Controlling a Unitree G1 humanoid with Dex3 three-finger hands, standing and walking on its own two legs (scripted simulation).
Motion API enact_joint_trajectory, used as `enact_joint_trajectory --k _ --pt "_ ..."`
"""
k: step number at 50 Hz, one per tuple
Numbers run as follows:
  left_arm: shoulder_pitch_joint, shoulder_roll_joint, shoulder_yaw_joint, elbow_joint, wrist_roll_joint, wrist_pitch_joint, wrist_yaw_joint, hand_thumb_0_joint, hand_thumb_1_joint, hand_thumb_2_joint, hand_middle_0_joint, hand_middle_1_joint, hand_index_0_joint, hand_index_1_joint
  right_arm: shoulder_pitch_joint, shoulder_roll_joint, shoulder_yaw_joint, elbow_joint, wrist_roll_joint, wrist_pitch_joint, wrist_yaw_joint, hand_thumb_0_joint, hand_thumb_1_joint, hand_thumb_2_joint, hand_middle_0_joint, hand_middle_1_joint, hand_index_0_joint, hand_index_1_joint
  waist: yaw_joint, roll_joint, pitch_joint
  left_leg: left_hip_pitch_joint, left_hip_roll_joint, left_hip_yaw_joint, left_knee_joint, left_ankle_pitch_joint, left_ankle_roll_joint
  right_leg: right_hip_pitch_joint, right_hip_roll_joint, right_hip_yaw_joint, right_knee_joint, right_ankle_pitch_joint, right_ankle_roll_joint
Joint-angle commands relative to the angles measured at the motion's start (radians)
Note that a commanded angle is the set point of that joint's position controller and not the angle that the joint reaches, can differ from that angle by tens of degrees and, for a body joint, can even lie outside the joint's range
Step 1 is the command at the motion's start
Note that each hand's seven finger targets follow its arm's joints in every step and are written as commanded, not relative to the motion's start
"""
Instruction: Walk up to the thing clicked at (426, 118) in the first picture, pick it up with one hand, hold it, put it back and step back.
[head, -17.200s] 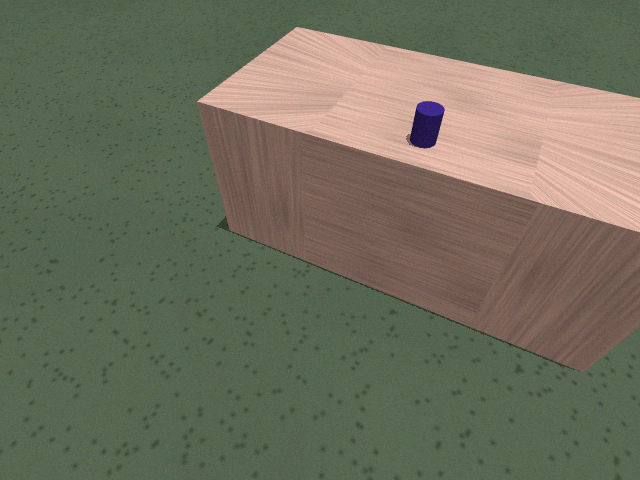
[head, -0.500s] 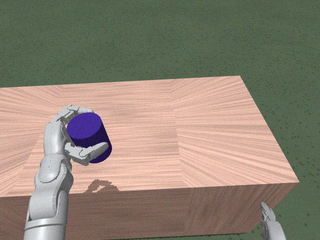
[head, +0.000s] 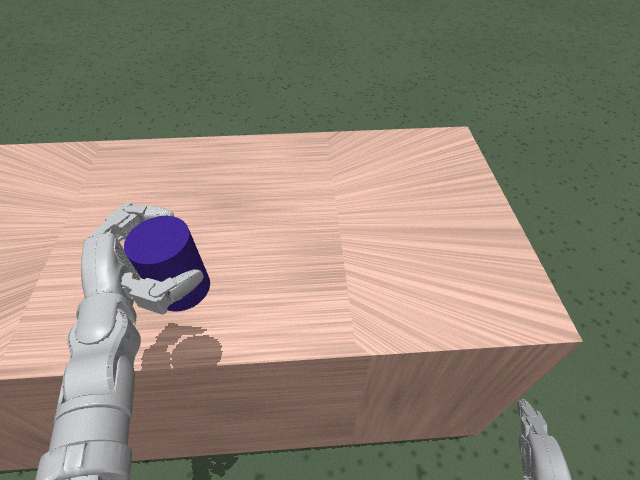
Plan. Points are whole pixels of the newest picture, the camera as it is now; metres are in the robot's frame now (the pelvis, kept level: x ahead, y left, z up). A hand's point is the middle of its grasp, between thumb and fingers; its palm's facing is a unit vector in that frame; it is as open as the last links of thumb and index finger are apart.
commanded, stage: crouch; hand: left
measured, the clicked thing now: (170, 265) +0.37 +0.18 +0.08
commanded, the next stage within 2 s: lower in 0.82 s
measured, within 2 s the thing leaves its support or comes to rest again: neither
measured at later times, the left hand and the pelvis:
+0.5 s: hand (167, 258) +0.42 +0.21 +0.03, palm faces +0.21 -0.98 +0.01, open 10.6 cm; pelvis -0.01 +0.00 -0.03, yaw -1 degrees
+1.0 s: hand (170, 258) +0.45 +0.22 +0.00, palm faces +0.20 -0.98 +0.01, open 10.6 cm; pelvis -0.01 +0.01 -0.05, yaw -1 degrees
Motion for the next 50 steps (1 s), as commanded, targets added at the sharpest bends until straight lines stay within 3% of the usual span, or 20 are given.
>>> enact_joint_trajectory --k 1,2,4,5,7,8,10,13,15,17,19,20,25,29,32,33,36,37,46,50 --pt "-0.397 0.221 0.072 -0.083 -0.004 -0.167 -0.015 0.000 0.084 1.262 -1.355 -1.463 -1.379 -1.462 -0.086 -0.159 -0.061 -0.166 0.004 -0.042 -0.010 0.000 0.540 -0.050 0.050 0.050 0.050 0.050 -0.003 0.004 -0.292 0.106 -0.005 -0.030 0.007 0.244 0.014 -0.038 0.024 -0.010 -0.003 0.272 -0.018" --pt "-0.431 0.184 0.037 -0.080 -0.005 -0.188 -0.023 0.000 0.072 1.271 -1.363 -1.472 -1.385 -1.473 -0.094 -0.148 -0.052 -0.201 0.002 -0.044 -0.009 0.000 0.534 -0.052 0.050 0.050 0.049 0.050 -0.017 0.002 -0.327 0.120 0.001 -0.033 0.020 0.246 0.013 -0.053 0.026 -0.010 0.009 0.271 -0.017" --pt "-0.428 0.239 0.069 0.000 -0.001 -0.218 -0.027 0.000 0.096 1.283 -1.377 -1.480 -1.396 -1.484 -0.055 -0.147 -0.047 -0.202 0.002 -0.037 -0.010 0.000 0.532 -0.053 0.049 0.050 0.049 0.050 -0.020 -0.010 -0.352 0.103 -0.002 -0.029 0.048 0.257 0.019 -0.071 0.023 -0.005 0.028 0.281 -0.013" --pt "-0.482 0.221 0.037 -0.034 -0.004 -0.237 -0.033 0.000 0.096 1.282 -1.380 -1.481 -1.399 -1.485 -0.062 -0.136 -0.042 -0.185 0.003 -0.033 -0.008 0.000 0.536 -0.052 0.050 0.050 0.049 0.050 -0.012 0.029 -0.346 0.078 -0.008 -0.023 0.056 0.238 0.017 -0.086 0.021 0.000 0.038 0.271 -0.017" --pt "-0.482 0.291 0.098 0.040 -0.007 -0.258 -0.033 0.000 0.057 1.283 -1.373 -1.482 -1.390 -1.488 -0.056 -0.195 -0.081 -0.225 -0.001 -0.033 -0.013 0.000 0.528 -0.055 0.049 0.050 0.049 0.050 -0.026 -0.007 -0.383 0.063 -0.004 -0.026 0.080 0.241 0.021 -0.092 0.023 0.001 0.054 0.279 -0.012" --pt "-0.480 0.258 0.068 0.079 -0.002 -0.268 -0.037 0.000 0.054 1.285 -1.373 -1.486 -1.391 -1.492 -0.058 -0.159 -0.046 -0.253 -0.002 -0.034 -0.007 0.000 0.530 -0.054 0.049 0.050 0.049 0.050 -0.031 -0.015 -0.370 0.037 -0.003 -0.027 0.089 0.226 0.023 -0.109 0.023 0.002 0.062 0.264 -0.013" --pt "-0.551 0.308 0.096 0.051 -0.007 -0.302 -0.034 0.000 0.051 1.281 -1.366 -1.481 -1.383 -1.488 -0.033 -0.195 -0.078 -0.260 -0.005 -0.028 -0.006 0.000 0.525 -0.056 0.049 0.050 0.049 0.050 -0.029 0.019 -0.424 0.044 -0.002 -0.031 0.108 0.236 0.021 -0.127 0.026 0.004 0.082 0.264 -0.015" --pt "-0.560 0.309 0.086 0.131 0.005 -0.329 -0.038 0.000 0.086 1.290 -1.382 -1.494 -1.400 -1.498 -0.013 -0.151 -0.036 -0.297 -0.009 -0.022 0.002 0.000 0.527 -0.054 0.049 0.050 0.049 0.050 -0.040 0.004 -0.393 -0.026 -0.006 -0.026 0.134 0.197 0.026 -0.152 0.024 0.012 0.098 0.245 -0.013" --pt "-0.575 0.347 0.112 0.180 0.004 -0.346 -0.041 0.000 0.117 1.306 -1.400 -1.510 -1.416 -1.515 -0.003 -0.184 -0.058 -0.321 -0.011 -0.020 0.001 0.000 0.521 -0.056 0.049 0.050 0.049 0.050 -0.047 0.019 -0.425 -0.023 -0.002 -0.031 0.150 0.197 0.025 -0.170 0.027 0.010 0.116 0.234 -0.015" --pt "-0.626 0.314 0.074 0.163 0.008 -0.367 -0.051 0.000 0.136 1.313 -1.410 -1.511 -1.426 -1.517 0.011 -0.141 -0.015 -0.367 -0.013 -0.020 0.014 0.000 0.524 -0.055 0.049 0.050 0.049 0.050 -0.053 0.044 -0.443 -0.035 -0.002 -0.031 0.168 0.196 0.024 -0.194 0.028 0.012 0.131 0.234 -0.018" --pt "-0.608 0.366 0.117 0.225 0.007 -0.374 -0.052 0.000 0.139 1.318 -1.416 -1.523 -1.433 -1.526 0.049 -0.191 -0.060 -0.351 -0.016 -0.014 0.010 0.000 0.526 -0.054 0.049 0.049 0.049 0.049 -0.065 0.052 -0.448 -0.041 0.003 -0.036 0.186 0.213 0.023 -0.229 0.031 0.009 0.149 0.237 -0.019" --pt "-0.646 0.342 0.093 0.216 0.010 -0.383 -0.054 0.000 0.138 1.303 -1.401 -1.503 -1.417 -1.508 0.042 -0.161 -0.030 -0.385 -0.017 -0.014 0.018 0.000 0.525 -0.055 0.049 0.050 0.049 0.050 -0.064 0.059 -0.437 -0.054 0.004 -0.041 0.185 0.186 0.019 -0.246 0.034 0.005 0.155 0.207 -0.024" --pt "-0.656 0.379 0.122 0.269 0.014 -0.404 -0.050 0.000 0.138 1.286 -1.390 -1.494 -1.410 -1.494 0.073 -0.190 -0.053 -0.443 -0.024 -0.005 0.024 0.000 0.526 -0.053 0.049 0.049 0.049 0.049 -0.077 0.067 -0.476 -0.066 0.005 -0.041 0.222 0.194 0.021 -0.273 0.037 0.005 0.183 0.213 -0.023" --pt "-0.670 0.376 0.120 0.300 0.024 -0.419 -0.057 0.000 0.162 1.312 -1.403 -1.503 -1.420 -1.507 0.087 -0.152 -0.013 -0.497 -0.026 0.004 0.032 0.000 0.523 -0.055 0.049 0.049 0.049 0.049 -0.076 0.049 -0.520 -0.102 0.003 -0.041 0.267 0.260 0.027 -0.254 0.034 0.010 0.210 0.283 -0.017" --pt "-0.687 0.419 0.151 0.329 0.031 -0.426 -0.054 0.000 0.153 1.311 -1.406 -1.506 -1.423 -1.510 0.092 -0.193 -0.052 -0.513 -0.030 0.014 0.033 0.000 0.521 -0.055 0.049 0.049 0.049 0.049 -0.083 0.063 -0.487 -0.128 0.009 -0.052 0.258 0.193 0.018 -0.312 0.041 0.003 0.220 0.202 -0.026" --pt "-0.699 0.378 0.124 0.319 0.032 -0.432 -0.058 0.000 0.167 1.305 -1.394 -1.493 -1.410 -1.497 0.100 -0.144 0.000 -0.536 -0.032 0.013 0.042 0.000 0.527 -0.054 0.049 0.049 0.049 0.049 -0.081 0.088 -0.505 -0.115 0.010 -0.053 0.263 0.198 0.015 -0.312 0.039 0.001 0.227 0.195 -0.028" --pt "-0.713 0.415 0.144 0.318 0.031 -0.441 -0.053 0.000 0.156 1.305 -1.395 -1.492 -1.411 -1.496 0.125 -0.193 -0.047 -0.563 -0.032 0.022 0.041 0.000 0.525 -0.054 0.049 0.050 0.049 0.050 -0.092 0.086 -0.521 -0.121 0.009 -0.053 0.275 0.188 0.017 -0.320 0.042 0.001 0.236 0.189 -0.028" --pt "-0.691 0.405 0.147 0.347 0.036 -0.439 -0.054 0.000 0.151 1.303 -1.404 -1.499 -1.422 -1.501 0.140 -0.161 -0.012 -0.586 -0.034 0.024 0.045 0.000 0.523 -0.055 0.049 0.050 0.049 0.050 -0.092 0.067 -0.537 -0.119 0.012 -0.056 0.284 0.224 0.017 -0.315 0.044 -0.002 0.245 0.216 -0.026" --pt "-0.733 0.415 0.147 0.360 0.044 -0.451 -0.062 0.000 0.132 1.279 -1.358 -1.446 -1.371 -1.453 0.164 -0.171 -0.023 -0.607 -0.041 0.043 0.058 0.000 0.522 -0.056 0.049 0.050 0.049 0.050 -0.101 0.132 -0.547 -0.123 0.025 -0.074 0.319 0.269 0.003 -0.393 0.049 -0.012 0.285 0.194 -0.034" --pt "-0.717 0.410 0.167 0.449 0.047 -0.457 -0.066 0.000 0.080 1.272 -1.366 -1.460 -1.373 -1.473 0.179 -0.166 -0.014 -0.625 -0.045 0.050 0.060 0.000 0.515 -0.060 0.048 0.050 0.048 0.050 -0.121 0.066 -0.491 -0.225 0.019 -0.068 0.334 0.175 0.016 -0.406 0.050 -0.006 0.297 0.164 -0.031"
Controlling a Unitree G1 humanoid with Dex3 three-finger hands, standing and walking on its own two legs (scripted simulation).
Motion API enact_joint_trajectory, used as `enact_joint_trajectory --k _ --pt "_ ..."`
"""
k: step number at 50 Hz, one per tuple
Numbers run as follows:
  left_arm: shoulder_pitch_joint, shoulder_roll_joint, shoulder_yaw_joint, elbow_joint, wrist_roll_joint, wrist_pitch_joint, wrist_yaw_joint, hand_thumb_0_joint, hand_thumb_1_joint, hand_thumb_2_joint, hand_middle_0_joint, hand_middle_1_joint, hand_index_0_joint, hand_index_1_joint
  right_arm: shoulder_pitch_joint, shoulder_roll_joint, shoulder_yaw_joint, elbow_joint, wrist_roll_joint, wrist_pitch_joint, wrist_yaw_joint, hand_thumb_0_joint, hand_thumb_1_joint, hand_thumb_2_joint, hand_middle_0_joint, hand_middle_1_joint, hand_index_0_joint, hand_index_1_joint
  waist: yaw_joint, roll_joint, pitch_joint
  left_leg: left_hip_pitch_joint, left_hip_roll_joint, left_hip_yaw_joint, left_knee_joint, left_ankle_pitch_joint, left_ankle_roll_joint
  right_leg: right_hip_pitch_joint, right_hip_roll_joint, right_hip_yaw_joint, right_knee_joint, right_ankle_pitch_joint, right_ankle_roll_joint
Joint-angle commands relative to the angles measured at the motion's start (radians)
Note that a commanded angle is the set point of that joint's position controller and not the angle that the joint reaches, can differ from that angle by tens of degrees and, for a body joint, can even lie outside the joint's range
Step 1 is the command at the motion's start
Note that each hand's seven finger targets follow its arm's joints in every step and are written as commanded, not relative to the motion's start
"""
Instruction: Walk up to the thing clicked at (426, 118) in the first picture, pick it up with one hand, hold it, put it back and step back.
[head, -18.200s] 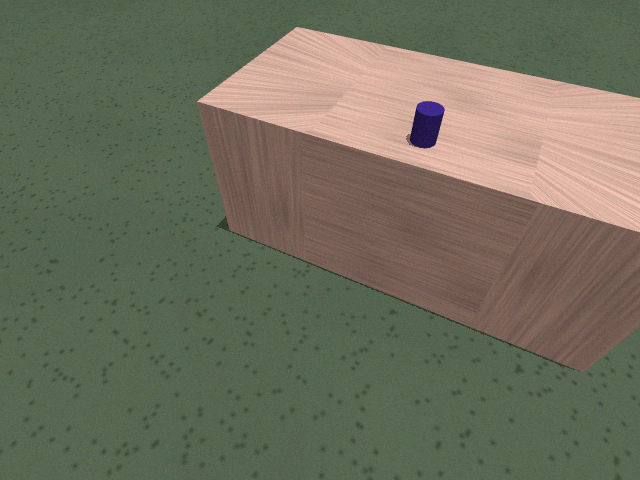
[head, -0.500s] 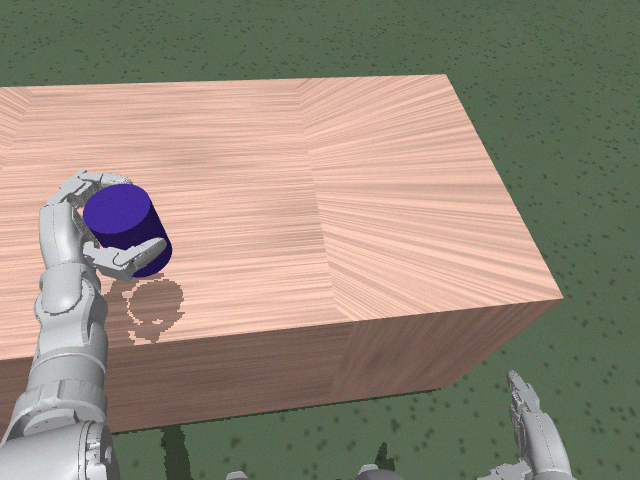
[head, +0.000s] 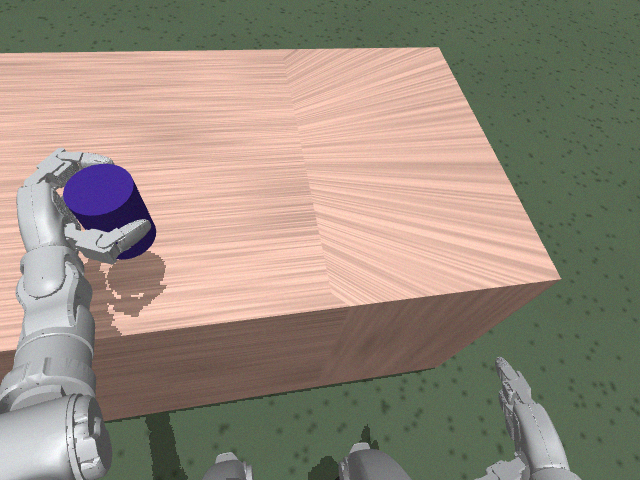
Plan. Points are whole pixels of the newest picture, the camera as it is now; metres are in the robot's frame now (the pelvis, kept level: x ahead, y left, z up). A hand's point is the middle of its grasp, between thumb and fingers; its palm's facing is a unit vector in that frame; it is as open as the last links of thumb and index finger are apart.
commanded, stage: lower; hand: left
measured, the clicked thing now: (114, 214) +0.45 +0.21 +0.04
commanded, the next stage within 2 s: loosen in 1.30 s
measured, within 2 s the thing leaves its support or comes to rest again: rests again in 1.10 s
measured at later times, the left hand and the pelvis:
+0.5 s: hand (118, 225) +0.47 +0.22 -0.01, palm faces +0.24 -0.97 +0.01, open 10.6 cm; pelvis +0.00 -0.01 -0.03, yaw +0 degrees
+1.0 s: hand (127, 237) +0.47 +0.22 -0.04, palm faces +0.24 -0.97 +0.00, open 10.6 cm; pelvis -0.01 -0.01 -0.05, yaw +0 degrees
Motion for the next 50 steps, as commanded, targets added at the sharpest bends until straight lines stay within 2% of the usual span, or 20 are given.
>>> enact_joint_trajectory --k 1,2,7,9,12,17,18,20,22,25,27,30,31,36,37,41,43,44,47,50 --pt "-0.369 0.221 0.046 -0.140 -0.005 -0.082 -0.007 0.000 0.081 1.270 -1.360 -1.460 -1.369 -1.471 0.007 -0.170 -0.099 -0.171 0.005 -0.043 -0.016 0.000 0.517 -0.058 0.048 0.050 0.048 0.050 -0.015 0.086 -0.384 0.281 -0.016 -0.053 -0.098 0.292 0.003 0.069 0.029 -0.006 -0.072 0.256 -0.039" --pt "-0.383 0.233 0.048 -0.144 0.000 -0.091 -0.008 0.000 0.091 1.268 -1.350 -1.453 -1.362 -1.462 0.015 -0.156 -0.080 -0.189 0.000 -0.044 -0.011 0.000 0.522 -0.057 0.049 0.050 0.048 0.050 -0.016 0.103 -0.396 0.274 -0.021 -0.047 -0.086 0.274 0.005 0.065 0.026 -0.002 -0.070 0.246 -0.038" --pt "-0.417 0.258 0.057 -0.172 0.000 -0.125 -0.015 0.000 0.095 1.265 -1.340 -1.452 -1.356 -1.457 0.039 -0.171 -0.091 -0.249 -0.003 -0.045 -0.011 0.000 0.520 -0.057 0.049 0.050 0.049 0.050 -0.033 0.124 -0.493 0.289 -0.026 -0.047 -0.041 0.311 0.008 0.067 0.027 0.003 -0.033 0.286 -0.034" --pt "-0.406 0.295 0.085 -0.175 0.002 -0.135 -0.014 0.000 0.075 1.267 -1.337 -1.449 -1.350 -1.457 0.039 -0.170 -0.083 -0.263 -0.002 -0.043 -0.010 0.000 0.512 -0.060 0.049 0.050 0.049 0.050 -0.021 0.114 -0.512 0.260 -0.029 -0.046 -0.023 0.312 0.012 0.076 0.027 0.008 -0.021 0.297 -0.031" --pt "-0.407 0.268 0.076 -0.160 0.001 -0.148 -0.019 0.000 0.051 1.262 -1.332 -1.440 -1.342 -1.451 0.062 -0.156 -0.074 -0.244 -0.007 -0.037 -0.006 0.000 0.505 -0.062 0.049 0.050 0.049 0.050 -0.027 0.160 -0.496 0.266 -0.023 -0.058 -0.007 0.352 0.000 0.017 0.030 -0.002 0.006 0.286 -0.039" --pt "-0.401 0.286 0.084 -0.169 0.013 -0.162 -0.023 0.000 0.059 1.264 -1.333 -1.437 -1.340 -1.450 0.059 -0.171 -0.078 -0.302 -0.013 -0.035 -0.003 0.000 0.505 -0.062 0.049 0.050 0.049 0.050 -0.039 0.179 -0.550 0.276 -0.019 -0.064 0.034 0.411 -0.003 -0.002 0.033 -0.002 0.037 0.315 -0.040" --pt "-0.396 0.303 0.101 -0.161 0.009 -0.163 -0.023 0.000 0.062 1.267 -1.320 -1.431 -1.326 -1.445 0.082 -0.189 -0.096 -0.280 -0.013 -0.030 -0.002 0.000 0.508 -0.062 0.049 0.050 0.049 0.050 -0.037 0.182 -0.541 0.255 -0.023 -0.059 0.040 0.402 0.000 0.005 0.031 0.001 0.039 0.321 -0.038" --pt "-0.361 0.303 0.110 -0.143 0.008 -0.161 -0.021 0.000 0.087 1.280 -1.338 -1.450 -1.347 -1.462 0.069 -0.187 -0.083 -0.318 -0.014 -0.033 -0.001 0.000 0.506 -0.062 0.049 0.050 0.049 0.050 -0.036 0.161 -0.533 0.232 -0.022 -0.061 0.045 0.395 0.002 0.012 0.031 -0.001 0.048 0.328 -0.038" --pt "-0.401 0.289 0.095 -0.166 0.014 -0.171 -0.023 0.000 0.064 1.284 -1.351 -1.455 -1.357 -1.470 0.072 -0.159 -0.064 -0.316 -0.016 -0.024 0.006 0.000 0.501 -0.064 0.049 0.050 0.049 0.050 -0.043 0.179 -0.544 0.220 -0.025 -0.055 0.060 0.387 0.007 0.001 0.028 0.008 0.051 0.334 -0.034" --pt "-0.386 0.306 0.103 -0.149 0.014 -0.174 -0.030 0.000 0.069 1.286 -1.353 -1.461 -1.362 -1.474 0.092 -0.193 -0.103 -0.307 -0.016 -0.020 0.001 0.000 0.503 -0.063 0.049 0.050 0.049 0.050 -0.053 0.181 -0.546 0.208 -0.026 -0.056 0.074 0.378 0.008 -0.015 0.030 0.009 0.063 0.333 -0.032" --pt "-0.389 0.283 0.097 -0.139 0.014 -0.177 -0.030 0.000 0.052 1.277 -1.344 -1.452 -1.352 -1.465 0.058 -0.165 -0.067 -0.361 -0.013 -0.025 0.006 0.000 0.506 -0.062 0.049 0.050 0.049 0.050 -0.049 0.156 -0.537 0.186 -0.027 -0.059 0.070 0.353 0.007 -0.011 0.033 0.004 0.069 0.312 -0.035" --pt "-0.387 0.315 0.109 -0.140 0.020 -0.184 -0.028 0.000 0.063 1.272 -1.351 -1.452 -1.359 -1.464 0.083 -0.191 -0.097 -0.348 -0.015 -0.017 0.003 0.000 0.501 -0.063 0.049 0.050 0.049 0.050 -0.051 0.178 -0.547 0.193 -0.028 -0.059 0.083 0.365 0.007 -0.034 0.032 0.006 0.079 0.310 -0.036" --pt "-0.388 0.297 0.099 -0.130 0.022 -0.185 -0.030 0.000 0.070 1.284 -1.335 -1.451 -1.344 -1.463 0.081 -0.190 -0.091 -0.366 -0.018 -0.019 0.003 0.000 0.508 -0.062 0.049 0.050 0.049 0.050 -0.067 0.178 -0.548 0.197 -0.023 -0.065 0.081 0.358 0.003 -0.047 0.034 0.000 0.083 0.296 -0.038" --pt "-0.380 0.312 0.119 -0.121 0.019 -0.194 -0.027 0.000 0.067 1.287 -1.354 -1.466 -1.364 -1.477 0.080 -0.188 -0.093 -0.371 -0.016 -0.018 0.006 0.000 0.504 -0.062 0.049 0.050 0.049 0.050 -0.058 0.175 -0.555 0.166 -0.028 -0.065 0.094 0.335 0.007 -0.047 0.034 0.003 0.097 0.288 -0.037" --pt "-0.392 0.306 0.106 -0.120 0.023 -0.195 -0.029 0.000 0.080 1.295 -1.367 -1.473 -1.377 -1.484 0.086 -0.188 -0.094 -0.366 -0.020 -0.018 0.004 0.000 0.503 -0.062 0.049 0.050 0.049 0.050 -0.072 0.189 -0.558 0.162 -0.028 -0.063 0.105 0.351 0.008 -0.047 0.032 0.006 0.102 0.309 -0.036" --pt "-0.411 0.302 0.113 -0.105 0.024 -0.202 -0.025 0.000 0.032 1.305 -1.377 -1.488 -1.385 -1.502 0.087 -0.172 -0.077 -0.369 -0.021 -0.016 0.007 0.000 0.497 -0.064 0.049 0.050 0.049 0.050 -0.074 0.186 -0.542 0.136 -0.027 -0.067 0.110 0.322 0.007 -0.074 0.036 0.002 0.111 0.278 -0.037" --pt "-0.395 0.311 0.114 -0.088 0.028 -0.201 -0.025 0.000 0.036 1.291 -1.355 -1.472 -1.366 -1.483 0.085 -0.194 -0.097 -0.376 -0.023 -0.019 0.005 0.000 0.503 -0.062 0.049 0.050 0.049 0.050 -0.079 0.193 -0.539 0.150 -0.024 -0.073 0.107 0.312 0.002 -0.094 0.037 -0.004 0.117 0.256 -0.040" --pt "-0.421 0.342 0.117 -0.126 0.035 -0.207 -0.023 0.000 0.064 1.302 -1.357 -1.475 -1.366 -1.488 0.110 -0.194 -0.092 -0.362 -0.023 -0.016 0.007 0.000 0.503 -0.062 0.049 0.050 0.049 0.050 -0.070 0.224 -0.559 0.153 -0.029 -0.067 0.115 0.318 0.003 -0.090 0.035 0.002 0.121 0.262 -0.039" --pt "-0.395 0.318 0.119 -0.082 0.037 -0.206 -0.015 0.000 0.027 1.299 -1.363 -1.481 -1.372 -1.494 0.084 -0.194 -0.095 -0.404 -0.022 -0.019 0.008 0.000 0.502 -0.063 0.049 0.050 0.049 0.050 -0.080 0.175 -0.529 0.099 -0.030 -0.066 0.109 0.243 0.009 -0.089 0.036 0.004 0.115 0.223 -0.038" --pt "-0.419 0.320 0.119 -0.096 0.035 -0.213 -0.016 0.000 0.029 1.273 -1.342 -1.459 -1.355 -1.468 0.097 -0.187 -0.094 -0.366 -0.025 -0.020 0.008 0.000 0.504 -0.061 0.049 0.050 0.049 0.050 -0.079 0.205 -0.530 0.095 -0.030 -0.069 0.116 0.237 0.006 -0.117 0.039 -0.002 0.127 0.207 -0.040"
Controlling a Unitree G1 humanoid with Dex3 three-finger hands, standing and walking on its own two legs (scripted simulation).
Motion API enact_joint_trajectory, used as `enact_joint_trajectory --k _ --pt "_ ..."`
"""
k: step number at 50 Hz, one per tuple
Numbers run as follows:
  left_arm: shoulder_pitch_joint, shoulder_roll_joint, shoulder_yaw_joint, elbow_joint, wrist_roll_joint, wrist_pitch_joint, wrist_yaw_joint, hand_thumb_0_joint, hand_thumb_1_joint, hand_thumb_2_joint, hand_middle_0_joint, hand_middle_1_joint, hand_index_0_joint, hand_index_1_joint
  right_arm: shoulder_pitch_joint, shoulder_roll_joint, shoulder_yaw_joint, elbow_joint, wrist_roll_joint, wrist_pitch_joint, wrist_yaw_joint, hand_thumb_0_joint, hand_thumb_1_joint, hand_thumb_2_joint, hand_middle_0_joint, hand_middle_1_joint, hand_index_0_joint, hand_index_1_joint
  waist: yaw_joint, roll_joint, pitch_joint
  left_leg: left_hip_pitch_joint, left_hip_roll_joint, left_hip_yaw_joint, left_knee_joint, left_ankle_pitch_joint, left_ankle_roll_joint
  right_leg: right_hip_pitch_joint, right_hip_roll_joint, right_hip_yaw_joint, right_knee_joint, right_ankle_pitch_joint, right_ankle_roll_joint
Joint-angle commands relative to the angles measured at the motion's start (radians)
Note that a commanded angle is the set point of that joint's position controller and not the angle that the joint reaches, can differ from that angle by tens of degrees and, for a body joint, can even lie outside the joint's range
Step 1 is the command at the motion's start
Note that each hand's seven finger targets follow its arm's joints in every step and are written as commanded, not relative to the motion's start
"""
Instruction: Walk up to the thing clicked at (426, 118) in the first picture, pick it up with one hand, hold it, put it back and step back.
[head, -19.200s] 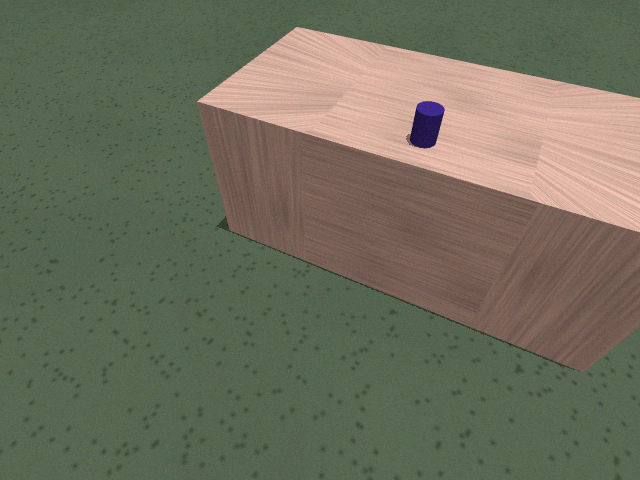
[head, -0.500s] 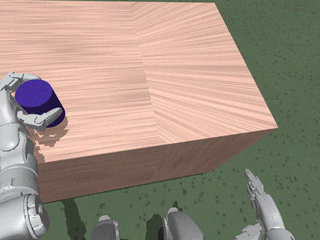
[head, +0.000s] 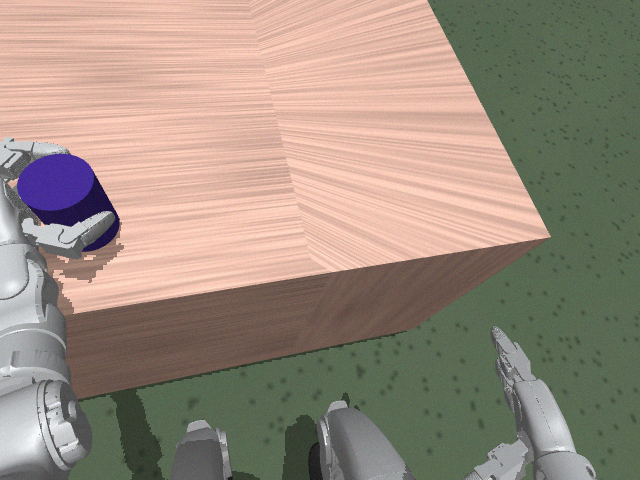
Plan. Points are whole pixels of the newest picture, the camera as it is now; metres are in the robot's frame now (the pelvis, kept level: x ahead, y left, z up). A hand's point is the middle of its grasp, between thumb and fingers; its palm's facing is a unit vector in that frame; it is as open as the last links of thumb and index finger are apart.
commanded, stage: lower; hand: left
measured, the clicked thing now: (74, 205) +0.48 +0.22 +0.00
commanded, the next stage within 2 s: loosen in 0.30 s
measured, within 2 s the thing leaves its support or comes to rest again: rests again in 0.10 s
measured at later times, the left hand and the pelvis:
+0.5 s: hand (69, 206) +0.48 +0.23 +0.00, palm faces +0.24 -0.97 +0.01, open 10.6 cm; pelvis +0.00 +0.00 -0.01, yaw +0 degrees
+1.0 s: hand (69, 206) +0.48 +0.23 +0.00, palm faces +0.24 -0.97 +0.01, open 15.8 cm; pelvis +0.00 +0.00 -0.01, yaw +0 degrees
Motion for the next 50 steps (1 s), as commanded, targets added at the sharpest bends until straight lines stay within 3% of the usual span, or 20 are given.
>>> enact_joint_trajectory --k 1,3,5,7,13,16,18,19,21,23,24,26,28,30,33,37,40,45,47,50 --pt "-0.365 0.241 0.016 -0.212 -0.006 -0.078 -0.004 0.000 0.044 1.277 -1.348 -1.461 -1.360 -1.471 0.027 -0.165 -0.107 -0.179 0.007 -0.055 -0.022 0.000 0.505 -0.061 0.049 0.050 0.049 0.050 0.006 0.198 -0.514 0.413 -0.036 -0.036 -0.138 0.315 0.011 0.173 0.034 0.019 -0.122 0.287 -0.032" --pt "-0.380 0.247 0.010 -0.220 -0.001 -0.083 -0.003 0.000 0.038 1.288 -1.353 -1.473 -1.365 -1.483 0.034 -0.172 -0.119 -0.174 0.007 -0.057 -0.024 0.000 0.500 -0.062 0.049 0.050 0.049 0.050 -0.002 0.217 -0.522 0.410 -0.038 -0.033 -0.128 0.312 0.012 0.167 0.033 0.024 -0.121 0.294 -0.028" --pt "-0.361 0.231 0.007 -0.205 0.001 -0.081 0.000 0.000 0.026 1.283 -1.342 -1.461 -1.354 -1.472 0.037 -0.159 -0.098 -0.196 0.005 -0.056 -0.023 0.000 0.505 -0.062 0.049 0.050 0.049 0.050 -0.001 0.188 -0.537 0.394 -0.040 -0.032 -0.124 0.329 0.014 0.192 0.034 0.023 -0.116 0.316 -0.029" --pt "-0.353 0.256 0.027 -0.209 -0.003 -0.084 0.003 0.000 0.029 1.289 -1.340 -1.470 -1.353 -1.480 0.066 -0.171 -0.120 -0.147 0.005 -0.050 -0.025 0.000 0.501 -0.063 0.049 0.050 0.049 0.050 0.005 0.221 -0.533 0.400 -0.041 -0.030 -0.111 0.365 0.013 0.180 0.031 0.025 -0.108 0.337 -0.029" --pt "-0.339 0.200 -0.010 -0.198 0.007 -0.084 0.009 0.000 0.021 1.282 -1.344 -1.457 -1.353 -1.470 0.038 -0.174 -0.122 -0.201 0.006 -0.054 -0.019 0.000 0.499 -0.064 0.049 0.050 0.049 0.050 -0.011 0.215 -0.522 0.425 -0.029 -0.050 -0.114 0.387 0.000 0.124 0.041 0.006 -0.084 0.315 -0.036" --pt "-0.294 0.189 -0.009 -0.180 0.010 -0.080 0.008 0.000 0.016 1.289 -1.340 -1.461 -1.350 -1.473 0.075 -0.178 -0.126 -0.168 0.001 -0.045 -0.015 0.000 0.505 -0.062 0.049 0.050 0.049 0.050 -0.003 0.221 -0.493 0.421 -0.025 -0.054 -0.118 0.382 -0.005 0.096 0.042 0.000 -0.082 0.290 -0.039" --pt "-0.332 0.222 0.001 -0.260 0.014 -0.081 0.012 0.000 0.024 1.284 -1.344 -1.458 -1.353 -1.471 0.064 -0.178 -0.129 -0.194 0.005 -0.042 -0.014 0.000 0.505 -0.062 0.049 0.050 0.049 0.050 0.013 0.237 -0.547 0.440 -0.032 -0.049 -0.132 0.352 -0.004 0.141 0.039 0.005 -0.090 0.288 -0.037" --pt "-0.269 0.158 -0.022 -0.164 0.009 -0.065 0.006 0.000 0.027 1.291 -1.349 -1.467 -1.360 -1.478 0.057 -0.169 -0.121 -0.194 0.004 -0.045 -0.014 0.000 0.505 -0.062 0.049 0.050 0.049 0.050 0.001 0.200 -0.493 0.410 -0.030 -0.050 -0.129 0.333 -0.001 0.125 0.040 0.004 -0.093 0.273 -0.036" --pt "-0.330 0.223 0.021 -0.270 -0.004 -0.075 0.015 0.000 0.017 1.216 -1.400 -1.443 -1.417 -1.446 0.054 -0.177 -0.129 -0.192 0.008 -0.044 -0.016 0.000 0.502 -0.056 0.049 0.050 0.049 0.050 0.015 0.217 -0.517 0.396 -0.034 -0.045 -0.129 0.315 0.002 0.151 0.038 0.010 -0.097 0.278 -0.033" --pt "-0.308 0.185 -0.002 -0.233 -0.009 -0.072 0.012 0.000 -0.132 1.056 -1.267 -1.283 -1.301 -1.286 0.052 -0.169 -0.122 -0.192 0.007 -0.046 -0.016 0.000 0.494 -0.051 0.050 0.049 0.049 0.049 0.007 0.204 -0.506 0.392 -0.033 -0.042 -0.115 0.350 0.005 0.146 0.037 0.012 -0.091 0.302 -0.033" --pt "-0.352 0.209 0.010 -0.302 -0.014 -0.080 0.011 0.000 -0.188 0.976 -1.222 -1.213 -1.255 -1.206 0.064 -0.172 -0.125 -0.204 0.008 -0.046 -0.017 0.000 0.490 -0.052 0.050 0.050 0.050 0.050 0.007 0.219 -0.573 0.422 -0.034 -0.038 -0.103 0.381 0.008 0.171 0.036 0.019 -0.089 0.339 -0.031" --pt "-0.300 0.170 -0.008 -0.201 -0.012 -0.072 0.006 0.000 -0.265 0.816 -1.133 -1.087 -1.166 -1.066 0.058 -0.165 -0.122 -0.179 0.010 -0.047 -0.022 0.000 0.492 -0.050 0.050 0.050 0.050 0.050 -0.005 0.182 -0.464 0.372 -0.034 -0.038 -0.112 0.344 0.008 0.141 0.037 0.016 -0.094 0.311 -0.029" --pt "-0.351 0.228 0.021 -0.265 -0.005 -0.083 0.013 0.000 -0.365 0.656 -1.039 -0.979 -1.071 -0.959 0.051 -0.173 -0.127 -0.190 0.007 -0.047 -0.023 0.000 0.489 -0.051 0.051 0.050 0.050 0.050 0.005 0.204 -0.517 0.385 -0.036 -0.038 -0.116 0.317 0.009 0.152 0.035 0.020 -0.097 0.294 -0.029" --pt "-0.326 0.192 0.003 -0.232 -0.007 -0.084 0.009 0.000 -0.481 0.549 -0.906 -0.824 -0.937 -0.811 0.049 -0.167 -0.126 -0.192 0.008 -0.050 -0.024 0.000 0.499 -0.053 0.051 0.050 0.050 0.050 -0.002 0.177 -0.473 0.358 -0.039 -0.035 -0.120 0.260 0.012 0.142 0.035 0.023 -0.105 0.256 -0.028" --pt "-0.323 0.212 0.010 -0.236 -0.006 -0.082 0.005 0.000 -0.596 0.346 -0.681 -0.609 -0.702 -0.597 0.084 -0.167 -0.121 -0.186 0.008 -0.046 -0.024 0.000 0.498 -0.053 0.051 0.051 0.051 0.051 0.000 0.203 -0.522 0.399 -0.039 -0.035 -0.115 0.316 0.009 0.158 0.033 0.020 -0.098 0.293 -0.030" --pt "-0.321 0.231 0.027 -0.234 -0.010 -0.081 0.002 0.000 -0.611 0.254 -0.533 -0.450 -0.544 -0.447 0.079 -0.173 -0.125 -0.184 0.010 -0.045 -0.025 0.000 0.503 -0.056 0.052 0.051 0.051 0.051 0.004 0.188 -0.512 0.367 -0.043 -0.028 -0.103 0.324 0.015 0.170 0.030 0.031 -0.102 0.320 -0.025" --pt "-0.326 0.197 0.008 -0.223 -0.011 -0.078 -0.006 0.000 -0.611 0.196 -0.436 -0.354 -0.446 -0.351 0.058 -0.174 -0.130 -0.194 0.007 -0.051 -0.025 0.000 0.510 -0.054 0.052 0.051 0.051 0.051 -0.006 0.184 -0.502 0.374 -0.040 -0.033 -0.107 0.301 0.013 0.149 0.033 0.026 -0.102 0.294 -0.027" --pt "-0.317 0.203 0.008 -0.233 -0.013 -0.079 -0.001 0.000 -0.611 0.092 -0.297 -0.211 -0.305 -0.208 0.051 -0.157 -0.112 -0.209 0.011 -0.051 -0.024 0.000 0.510 -0.055 0.052 0.051 0.052 0.051 0.004 0.177 -0.508 0.349 -0.045 -0.025 -0.106 0.283 0.018 0.185 0.030 0.036 -0.111 0.298 -0.022" --pt "-0.323 0.204 0.006 -0.251 -0.013 -0.078 0.000 0.000 -0.611 0.051 -0.246 -0.157 -0.254 -0.153 0.067 -0.166 -0.117 -0.201 0.009 -0.047 -0.025 0.000 0.511 -0.055 0.053 0.051 0.052 0.051 0.006 0.190 -0.536 0.378 -0.043 -0.029 -0.102 0.331 0.014 0.179 0.032 0.028 -0.098 0.326 -0.026" --pt "-0.332 0.277 0.045 -0.287 0.000 -0.078 0.008 0.000 -0.611 0.072 -0.115 -0.106 -0.125 -0.100 0.054 -0.208 -0.152 -0.258 0.010 -0.045 -0.031 0.000 0.532 -0.052 0.052 0.051 0.051 0.051 0.007 0.198 -0.590 0.425 -0.039 -0.035 -0.109 0.376 0.009 0.206 0.034 0.025 -0.099 0.352 -0.027"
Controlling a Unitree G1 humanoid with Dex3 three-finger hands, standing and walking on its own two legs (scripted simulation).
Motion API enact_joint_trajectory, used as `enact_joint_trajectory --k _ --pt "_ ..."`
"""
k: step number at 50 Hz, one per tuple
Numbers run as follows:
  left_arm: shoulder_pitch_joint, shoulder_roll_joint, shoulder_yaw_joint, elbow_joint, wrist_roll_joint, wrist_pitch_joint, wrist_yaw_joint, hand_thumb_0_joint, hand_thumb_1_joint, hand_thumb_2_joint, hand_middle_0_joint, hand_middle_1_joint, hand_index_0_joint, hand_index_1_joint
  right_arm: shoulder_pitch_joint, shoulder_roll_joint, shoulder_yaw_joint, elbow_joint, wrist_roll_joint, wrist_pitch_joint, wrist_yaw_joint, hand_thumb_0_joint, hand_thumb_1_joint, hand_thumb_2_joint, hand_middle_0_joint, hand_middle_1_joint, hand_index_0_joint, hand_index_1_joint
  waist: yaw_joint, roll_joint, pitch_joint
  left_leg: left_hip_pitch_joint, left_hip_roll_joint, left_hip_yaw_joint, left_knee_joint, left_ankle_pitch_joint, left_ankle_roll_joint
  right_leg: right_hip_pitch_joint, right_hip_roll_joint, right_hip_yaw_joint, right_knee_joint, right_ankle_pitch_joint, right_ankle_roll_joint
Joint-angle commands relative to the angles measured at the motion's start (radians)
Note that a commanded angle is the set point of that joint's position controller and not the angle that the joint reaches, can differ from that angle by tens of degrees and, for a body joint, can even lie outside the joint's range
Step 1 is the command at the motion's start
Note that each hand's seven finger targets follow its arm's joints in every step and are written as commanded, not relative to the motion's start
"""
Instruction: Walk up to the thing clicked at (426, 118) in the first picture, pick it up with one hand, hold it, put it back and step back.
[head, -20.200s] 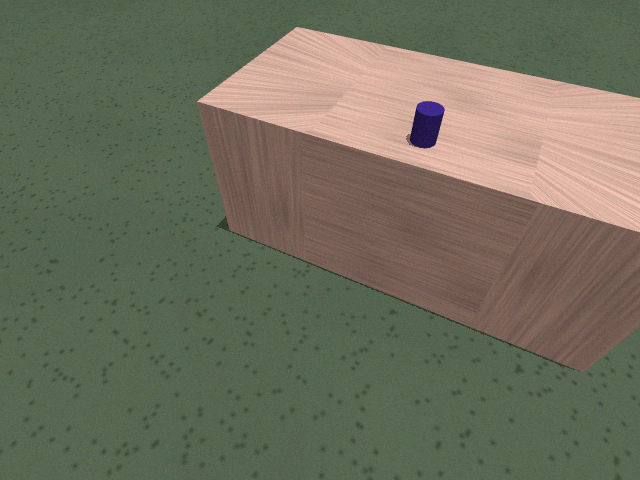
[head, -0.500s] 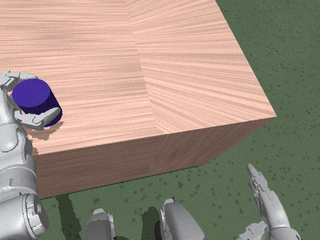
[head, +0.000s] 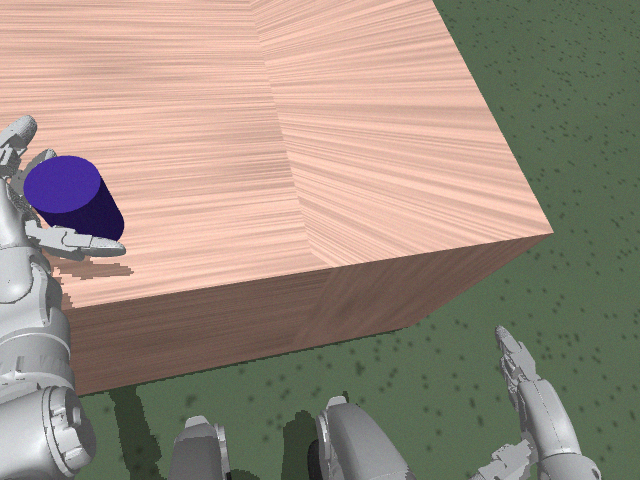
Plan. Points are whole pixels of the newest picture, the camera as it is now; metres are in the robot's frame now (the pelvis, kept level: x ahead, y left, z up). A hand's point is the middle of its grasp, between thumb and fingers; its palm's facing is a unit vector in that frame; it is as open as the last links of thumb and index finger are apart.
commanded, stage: withdraw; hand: left
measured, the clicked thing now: (79, 207) +0.47 +0.21 +0.00
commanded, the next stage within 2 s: rise in 0.28 s
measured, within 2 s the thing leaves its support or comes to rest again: neither
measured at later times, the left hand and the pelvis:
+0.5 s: hand out of the picture +0.49 +0.31 +0.13, palm faces +0.28 -0.95 -0.16, open 17.7 cm; pelvis +0.01 +0.01 +0.04, yaw +0 degrees
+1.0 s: hand out of the picture +0.38 +0.34 +0.07, palm faces +0.35 -0.85 -0.39, open 17.4 cm; pelvis +0.04 +0.01 +0.08, yaw +1 degrees
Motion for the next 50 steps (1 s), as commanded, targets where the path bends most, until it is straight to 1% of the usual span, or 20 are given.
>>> enact_joint_trajectory --k 1,5,13,16,20,21,22,23,24,25,26,31,33,35,39,40,43,44,47,50 --pt "-0.365 0.306 0.041 -0.264 0.006 -0.068 0.001 0.000 -0.611 0.059 -0.097 -0.089 -0.107 -0.085 0.046 -0.194 -0.138 -0.221 0.010 -0.046 -0.028 0.000 0.528 -0.053 0.052 0.051 0.051 0.051 0.013 0.208 -0.575 0.475 -0.040 -0.027 -0.153 0.383 0.007 0.258 0.033 0.028 -0.145 0.364 -0.028" --pt "-0.380 0.384 0.093 -0.318 -0.001 -0.050 -0.004 0.000 -0.608 0.044 -0.074 -0.065 -0.082 -0.060 0.082 -0.185 -0.137 -0.183 0.014 -0.029 -0.033 0.000 0.523 -0.054 0.052 0.051 0.051 0.051 0.041 0.250 -0.579 0.513 -0.042 -0.017 -0.173 0.421 0.005 0.305 0.028 0.036 -0.163 0.395 -0.028" --pt "-0.429 0.381 0.049 -0.267 -0.015 0.072 -0.078 0.000 -0.611 0.000 -0.069 -0.030 -0.084 -0.019 0.012 -0.136 -0.074 -0.107 0.023 -0.024 -0.043 0.000 0.526 -0.053 0.052 0.051 0.051 0.051 0.060 0.302 -0.524 0.649 -0.021 -0.037 -0.260 0.497 -0.021 0.283 0.036 0.010 -0.218 0.361 -0.039" --pt "-0.424 0.383 0.029 -0.157 -0.020 0.127 -0.101 0.000 -0.611 0.000 -0.057 -0.025 -0.078 -0.009 0.014 -0.138 -0.069 -0.037 0.033 -0.020 -0.056 0.000 0.541 -0.049 0.052 0.051 0.051 0.051 0.045 0.216 -0.389 0.562 -0.027 -0.018 -0.297 0.384 -0.003 0.303 0.036 0.016 -0.273 0.334 -0.031" --pt "-0.443 0.377 0.013 -0.092 -0.031 0.170 -0.137 0.000 -0.588 0.051 -0.051 -0.054 -0.052 -0.057 -0.005 -0.132 -0.038 -0.020 0.039 -0.027 -0.061 0.000 0.596 -0.042 0.049 0.052 0.050 0.052 0.045 0.135 -0.347 0.533 -0.029 -0.011 -0.339 0.278 0.011 0.322 0.035 0.015 -0.318 0.279 -0.028" --pt "-0.422 0.595 0.035 -0.132 0.099 0.226 -0.077 0.000 -0.589 0.024 -0.061 -0.053 -0.068 -0.050 0.027 -0.209 -0.116 -0.075 0.051 -0.004 -0.071 0.000 0.565 -0.049 0.051 0.052 0.051 0.052 0.095 0.200 -0.455 0.655 -0.042 0.002 -0.387 0.329 -0.002 0.411 0.029 0.018 -0.356 0.321 -0.026" --pt "-0.483 0.572 0.036 -0.146 0.092 0.249 -0.041 0.000 -0.606 0.033 -0.064 -0.066 -0.069 -0.064 0.032 -0.199 -0.104 -0.056 0.054 0.009 -0.068 0.000 0.549 -0.052 0.052 0.052 0.051 0.052 0.077 0.201 -0.448 0.679 -0.035 -0.002 -0.395 0.360 -0.012 0.400 0.036 0.010 -0.354 0.336 -0.028" --pt "-0.444 0.442 -0.033 -0.049 0.090 0.275 -0.038 0.000 -0.600 0.039 -0.065 -0.068 -0.070 -0.066 0.048 -0.152 -0.054 0.003 0.055 0.022 -0.058 0.000 0.553 -0.052 0.051 0.053 0.051 0.053 0.075 0.157 -0.350 0.632 -0.035 -0.005 -0.404 0.354 -0.011 0.368 0.041 0.004 -0.361 0.322 -0.027" --pt "-0.378 0.411 -0.050 -0.008 0.097 0.296 -0.031 0.000 -0.608 0.041 -0.060 -0.063 -0.062 -0.065 0.024 -0.140 -0.045 0.000 0.060 0.026 -0.051 0.000 0.559 -0.052 0.051 0.053 0.051 0.053 0.080 0.114 -0.303 0.612 -0.034 -0.002 -0.415 0.333 -0.004 0.373 0.043 0.003 -0.374 0.308 -0.027" --pt "-0.410 0.483 -0.023 -0.059 0.107 0.309 -0.011 0.000 -0.611 0.042 -0.069 -0.069 -0.071 -0.072 0.000 -0.164 -0.078 0.001 0.066 0.027 -0.058 0.000 0.534 -0.058 0.051 0.053 0.051 0.053 0.085 0.108 -0.353 0.639 -0.030 -0.007 -0.415 0.360 -0.002 0.391 0.045 0.002 -0.379 0.324 -0.027" --pt "-0.509 0.631 0.049 -0.189 0.124 0.312 0.017 0.000 -0.611 0.040 -0.078 -0.077 -0.081 -0.078 0.007 -0.180 -0.085 0.002 0.067 0.037 -0.059 0.000 0.512 -0.063 0.052 0.053 0.051 0.053 0.111 0.163 -0.466 0.696 -0.031 -0.004 -0.411 0.435 -0.001 0.453 0.039 0.010 -0.379 0.384 -0.026" --pt "-0.341 0.647 0.066 -0.017 0.154 0.364 0.073 0.000 -0.539 0.056 -0.078 -0.040 -0.065 -0.053 -0.046 -0.156 -0.053 -0.037 0.081 0.066 -0.051 0.000 0.426 -0.089 0.053 0.053 0.052 0.053 0.139 0.085 -0.365 0.645 -0.040 0.012 -0.450 0.430 0.008 0.548 0.028 0.026 -0.428 0.395 -0.022" --pt "-0.377 0.664 0.061 -0.083 0.159 0.369 0.086 0.000 -0.485 0.095 -0.057 -0.064 -0.056 -0.065 -0.037 -0.138 -0.026 -0.021 0.082 0.069 -0.044 0.000 0.266 -0.249 0.120 0.166 0.120 0.166 0.153 0.166 -0.385 0.695 -0.040 0.015 -0.463 0.456 -0.001 0.544 0.025 0.030 -0.438 0.398 -0.027" --pt "-0.372 0.564 0.002 -0.068 0.153 0.383 0.089 0.000 -0.524 0.073 -0.053 -0.058 -0.052 -0.059 -0.079 -0.084 0.034 -0.030 0.086 0.057 -0.037 0.000 0.106 -0.409 0.124 0.172 0.123 0.172 0.144 0.181 -0.365 0.733 -0.030 0.010 -0.474 0.470 -0.007 0.514 0.027 0.024 -0.447 0.388 -0.029" --pt "-0.261 0.490 -0.050 -0.088 0.147 0.403 0.095 0.000 -0.554 0.055 -0.050 -0.053 -0.049 -0.054 -0.067 -0.041 0.097 0.017 0.085 0.038 -0.029 0.000 -0.214 -0.537 0.137 0.195 0.137 0.195 0.154 0.224 -0.390 0.793 -0.030 0.021 -0.471 0.564 -0.012 0.542 0.022 0.025 -0.461 0.454 -0.028" --pt "-0.269 0.527 -0.030 -0.172 0.142 0.402 0.099 0.000 -0.552 0.057 -0.050 -0.054 -0.049 -0.054 -0.045 -0.063 0.072 0.032 0.083 0.038 -0.030 0.000 -0.294 -0.560 0.141 0.201 0.141 0.201 0.154 0.250 -0.425 0.837 -0.028 0.021 -0.467 0.608 -0.015 0.551 0.021 0.023 -0.465 0.484 -0.026" --pt "-0.122 0.450 -0.079 -0.227 0.128 0.442 0.098 0.000 -0.550 0.057 -0.050 -0.053 -0.049 -0.054 0.031 -0.147 -0.011 0.085 0.086 0.038 -0.035 0.000 -0.390 -0.607 0.150 0.215 0.149 0.215 0.141 0.262 -0.397 0.936 -0.016 0.010 -0.487 0.692 -0.029 0.513 0.026 0.005 -0.479 0.494 -0.029" --pt "-0.114 0.477 -0.057 -0.319 0.119 0.448 0.104 0.000 -0.559 0.052 -0.049 -0.052 -0.048 -0.052 0.031 -0.169 -0.030 0.091 0.093 0.040 -0.043 0.000 -0.395 -0.610 0.150 0.216 0.150 0.216 0.145 0.250 -0.376 0.943 -0.018 0.010 -0.495 0.682 -0.027 0.523 0.027 0.002 -0.489 0.499 -0.027" --pt "0.049 0.298 -0.142 -0.388 0.093 0.486 0.108 0.000 -0.554 0.055 -0.050 -0.052 -0.049 -0.053 0.006 -0.124 -0.013 0.116 0.107 0.032 -0.049 0.000 -0.461 -0.648 0.157 0.227 0.157 0.227 0.155 0.173 -0.292 0.870 -0.026 0.013 -0.529 0.567 -0.017 0.563 0.024 -0.002 -0.505 0.461 -0.029" --pt "0.189 0.252 -0.157 -0.528 0.077 0.503 0.129 0.000 -0.558 0.053 -0.050 -0.052 -0.049 -0.052 -0.031 -0.118 -0.009 0.099 0.117 0.023 -0.068 0.000 -0.542 -0.696 0.165 0.241 0.165 0.241 0.183 0.149 -0.266 0.862 -0.031 0.020 -0.553 0.526 -0.017 0.605 0.018 -0.008 -0.508 0.443 -0.030"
